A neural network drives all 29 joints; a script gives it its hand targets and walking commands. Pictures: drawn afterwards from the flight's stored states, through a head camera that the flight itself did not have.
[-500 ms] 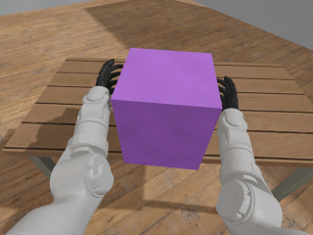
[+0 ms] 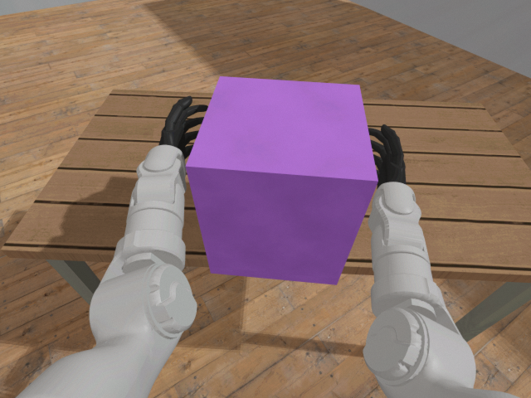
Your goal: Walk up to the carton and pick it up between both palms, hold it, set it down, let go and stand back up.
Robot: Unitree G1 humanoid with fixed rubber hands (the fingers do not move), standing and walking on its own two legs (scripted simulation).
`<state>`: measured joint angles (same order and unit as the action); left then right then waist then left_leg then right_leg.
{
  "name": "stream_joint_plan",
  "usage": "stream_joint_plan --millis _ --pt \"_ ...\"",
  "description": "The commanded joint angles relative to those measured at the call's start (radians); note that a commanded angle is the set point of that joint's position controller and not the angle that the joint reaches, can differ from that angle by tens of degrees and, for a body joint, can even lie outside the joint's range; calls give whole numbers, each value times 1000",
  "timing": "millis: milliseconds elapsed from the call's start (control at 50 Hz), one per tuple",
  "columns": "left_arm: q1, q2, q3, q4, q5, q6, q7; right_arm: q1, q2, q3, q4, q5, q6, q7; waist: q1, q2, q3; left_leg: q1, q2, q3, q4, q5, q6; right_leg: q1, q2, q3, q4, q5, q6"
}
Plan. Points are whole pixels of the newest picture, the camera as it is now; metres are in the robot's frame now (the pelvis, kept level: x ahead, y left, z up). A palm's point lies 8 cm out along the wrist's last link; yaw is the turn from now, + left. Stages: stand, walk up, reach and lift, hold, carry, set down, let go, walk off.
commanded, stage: set down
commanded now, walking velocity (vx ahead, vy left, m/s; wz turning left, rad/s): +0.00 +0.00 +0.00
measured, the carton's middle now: (280, 184) +0.46 +0.02 +0.07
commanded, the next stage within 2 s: none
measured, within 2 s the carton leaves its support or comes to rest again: neither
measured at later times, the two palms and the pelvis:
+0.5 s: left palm (175, 149) +0.44 +0.19 +0.15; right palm (389, 180) +0.41 -0.14 +0.13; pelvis +0.00 +0.00 +0.00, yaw -1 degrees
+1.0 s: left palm (179, 151) +0.45 +0.19 +0.14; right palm (387, 179) +0.43 -0.14 +0.12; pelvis -0.01 +0.00 -0.01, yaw -1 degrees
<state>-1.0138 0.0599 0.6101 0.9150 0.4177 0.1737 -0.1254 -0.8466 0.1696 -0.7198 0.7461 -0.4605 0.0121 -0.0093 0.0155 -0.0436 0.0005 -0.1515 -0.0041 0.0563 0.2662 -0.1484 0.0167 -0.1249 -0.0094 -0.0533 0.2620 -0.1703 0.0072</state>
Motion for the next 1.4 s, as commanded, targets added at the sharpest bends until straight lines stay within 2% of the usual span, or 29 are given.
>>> stream_joint_plan --millis 0,60,100,140,160,180,220,260,300,340,420,480,600,640,680,700,720,860,980,1020,1060,1120,1160,1220,1240,1300,1320,1340,1380 --pt "-377 -326 -145 1 1 -33 -71 -453 308 248 10 -16 -22 105 -12 49 -363 139 -10 92 18 297 -21 84 24 -62 14 234 75" --pt "-395 -340 -154 6 2 -36 -65 -455 314 231 65 -21 -18 115 -34 61 -343 197 6 73 27 336 -45 39 27 -84 4 193 67" --pt "-352 -335 -159 -12 4 -23 -69 -434 303 237 17 -5 -18 114 -15 98 -363 211 -1 82 37 347 -41 27 31 -84 6 169 72" --pt "-323 -343 -152 2 -8 -15 -69 -438 332 265 18 15 -19 118 -9 46 -358 202 0 76 51 400 -35 41 36 -76 13 229 73" --pt "-306 -322 -147 7 -2 -20 -72 -423 315 278 0 23 -21 117 20 36 -344 173 7 89 52 386 -29 55 27 -79 23 255 69" --pt "-322 -323 -155 -12 -6 -27 -71 -400 309 267 13 8 -19 114 -17 58 -352 196 6 73 44 390 -34 35 37 -78 11 236 73" --pt "-314 -343 -160 -15 3 -31 -68 -401 275 238 52 15 -17 105 -18 78 -322 218 8 74 61 413 -59 2 41 -80 -2 168 59" --pt "-305 -301 -157 -6 -12 -31 -72 -386 277 261 22 19 -15 100 -19 53 -304 197 0 63 45 372 -33 14 38 -75 -12 177 60" --pt "-297 -292 -145 -8 0 -33 -68 -374 272 257 14 18 -19 101 7 72 -310 181 0 82 50 372 -41 26 34 -75 6 187 69" --pt "-268 -298 -113 13 21 -37 -64 -367 285 266 36 21 -16 97 24 33 -297 117 2 89 49 358 -22 76 18 -58 17 228 65" --pt "-267 -273 -117 -9 34 -36 -71 -332 260 250 43 10 5 94 -6 64 -267 127 -10 83 34 319 -30 58 30 -62 5 193 63" --pt "-256 -241 -121 -19 12 -43 -57 -338 233 268 35 28 -8 103 23 62 -310 133 1 77 30 325 -23 43 28 -61 -1 155 54" --pt "-245 -123 -130 2 0 -51 -27 -286 78 261 71 53 10 59 -5 51 -268 97 14 68 41 328 -40 55 25 -61 11 212 64" --pt "-277 -31 -143 0 -52 -65 3 -309 15 260 38 97 -1 31 0 39 -325 134 12 67 48 338 -40 6 37 -59 12 199 74" --pt "-310 45 -195 27 -92 -83 40 -301 -88 278 138 149 -2 2 -14 82 -320 97 5 72 74 348 -57 -3 23 -43 3 211 51" --pt "-327 42 -223 9 -131 -104 55 -339 -85 306 74 168 -16 -11 3 86 -419 120 1 71 69 374 -60 -10 36 -52 10 259 59" --pt "-355 89 -226 49 -152 -124 77 -336 -125 304 109 188 -26 -23 -16 82 -422 97 14 67 99 381 -62 -16 27 -43 25 266 47" --pt "-500 244 -411 238 -366 -228 159 -510 -309 428 231 379 -54 -88 -25 83 -645 34 31 24 144 370 -68 -83 32 -27 55 280 31" --pt "-594 336 -544 432 -537 -279 167 -615 -401 535 298 502 -42 -111 -35 70 -649 -48 33 -6 143 263 -61 -170 28 5 61 218 12" --pt "-639 342 -607 460 -583 -297 181 -640 -420 530 372 536 -45 -115 -46 129 -705 -45 41 -17 176 323 -86 -197 36 -14 82 235 -13" --pt "-612 349 -643 502 -615 -294 174 -614 -447 561 424 568 -37 -116 -63 105 -750 18 40 -18 198 385 -101 -222 47 -28 71 240 -8" --pt "-577 405 -638 557 -619 -299 142 -597 -488 604 440 619 -56 -115 -36 99 -711 2 34 -31 217 481 -99 -201 56 -21 84 317 -11" --pt "-598 388 -668 514 -641 -321 130 -617 -479 641 432 656 -72 -116 -33 136 -728 -15 25 -27 234 495 -110 -193 53 -9 101 343 -7" --pt "-607 426 -679 487 -666 -320 118 -565 -520 655 466 687 -66 -108 -58 97 -704 -69 18 -35 221 459 -98 -149 37 -10 121 437 -2" --pt "-613 429 -697 476 -683 -306 112 -604 -530 710 443 736 -57 -105 -31 120 -688 -74 16 -31 215 430 -93 -132 29 9 129 416 0" --pt "-681 471 -731 448 -745 -305 113 -684 -532 743 368 781 -47 -101 -24 64 -721 -180 8 -25 196 330 -61 -59 17 10 153 418 13" --pt "-699 484 -753 447 -792 -303 113 -713 -539 744 334 788 -40 -104 -54 50 -768 -190 7 -25 180 290 -50 -38 13 18 153 414 14" --pt "-713 488 -765 384 -822 -302 117 -732 -579 752 293 821 -40 -104 -47 90 -846 -173 10 -36 197 332 -60 -53 8 25 163 456 5" --pt "-706 485 -780 460 -821 -267 108 -724 -586 776 340 825 -7 -100 -55 53 -777 -165 3 -34 190 310 -59 -82 16 7 173 435 16"
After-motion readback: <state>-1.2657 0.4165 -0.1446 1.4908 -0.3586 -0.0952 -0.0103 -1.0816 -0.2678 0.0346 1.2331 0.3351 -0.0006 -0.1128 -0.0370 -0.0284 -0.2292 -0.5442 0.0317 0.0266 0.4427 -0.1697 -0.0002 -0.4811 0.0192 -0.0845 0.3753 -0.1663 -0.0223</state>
